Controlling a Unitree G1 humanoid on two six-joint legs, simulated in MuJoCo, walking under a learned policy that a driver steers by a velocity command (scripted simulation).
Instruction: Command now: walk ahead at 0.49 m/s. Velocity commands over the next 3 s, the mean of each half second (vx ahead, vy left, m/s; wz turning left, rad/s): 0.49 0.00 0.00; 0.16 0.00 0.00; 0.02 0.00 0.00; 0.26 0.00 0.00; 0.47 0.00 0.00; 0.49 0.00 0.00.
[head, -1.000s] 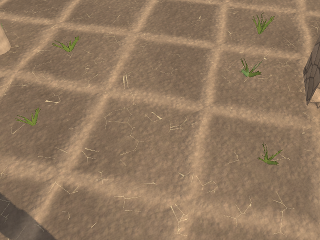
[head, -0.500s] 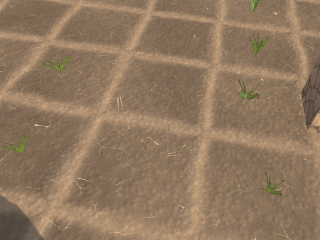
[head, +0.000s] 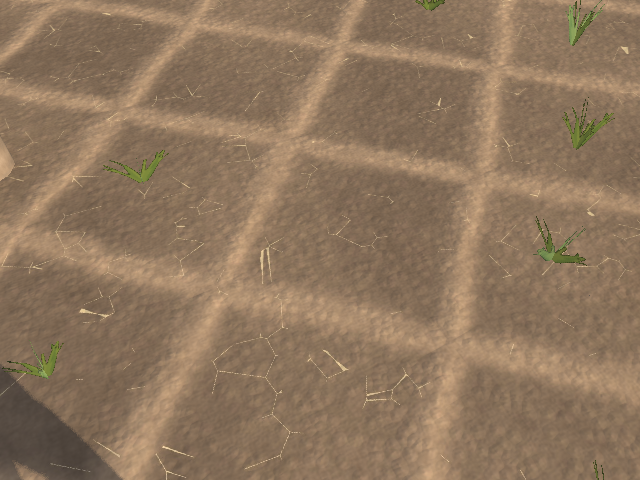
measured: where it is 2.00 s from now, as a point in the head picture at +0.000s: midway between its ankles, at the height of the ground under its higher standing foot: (306, 461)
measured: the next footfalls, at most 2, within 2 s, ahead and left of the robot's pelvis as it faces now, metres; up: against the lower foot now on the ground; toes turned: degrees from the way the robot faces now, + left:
left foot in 0.32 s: +0.34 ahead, +0.17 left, +0.00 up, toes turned +2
right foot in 0.78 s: +0.53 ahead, -0.04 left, +0.00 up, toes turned -1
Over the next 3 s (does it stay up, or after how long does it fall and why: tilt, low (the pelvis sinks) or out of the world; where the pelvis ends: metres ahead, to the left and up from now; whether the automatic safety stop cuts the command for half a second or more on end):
stays up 1.14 0.03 -0.01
